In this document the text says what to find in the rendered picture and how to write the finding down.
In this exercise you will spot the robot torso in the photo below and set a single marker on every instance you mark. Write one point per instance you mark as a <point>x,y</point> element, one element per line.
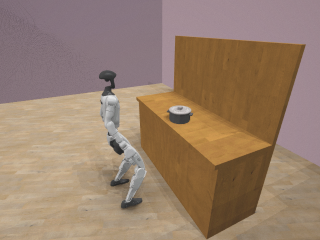
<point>115,119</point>

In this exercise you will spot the table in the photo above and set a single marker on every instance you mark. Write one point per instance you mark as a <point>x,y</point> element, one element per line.
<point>238,92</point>

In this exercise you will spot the pot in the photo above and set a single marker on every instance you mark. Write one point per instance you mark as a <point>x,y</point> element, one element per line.
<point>179,119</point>

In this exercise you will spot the lid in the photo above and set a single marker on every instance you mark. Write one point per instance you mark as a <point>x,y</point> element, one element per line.
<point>174,110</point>

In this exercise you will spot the right robot thigh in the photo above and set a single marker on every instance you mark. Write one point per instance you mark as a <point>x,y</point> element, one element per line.
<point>118,150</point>

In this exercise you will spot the robot left upper arm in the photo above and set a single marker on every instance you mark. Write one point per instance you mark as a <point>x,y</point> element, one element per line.
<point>101,112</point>

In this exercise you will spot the robot right upper arm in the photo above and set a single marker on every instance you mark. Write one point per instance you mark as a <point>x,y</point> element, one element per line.
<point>111,103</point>

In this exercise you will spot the robot right forearm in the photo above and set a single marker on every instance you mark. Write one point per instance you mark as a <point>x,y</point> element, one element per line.
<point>116,136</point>

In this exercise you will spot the right robot hand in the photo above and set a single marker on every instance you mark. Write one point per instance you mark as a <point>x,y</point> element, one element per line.
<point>130,153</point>

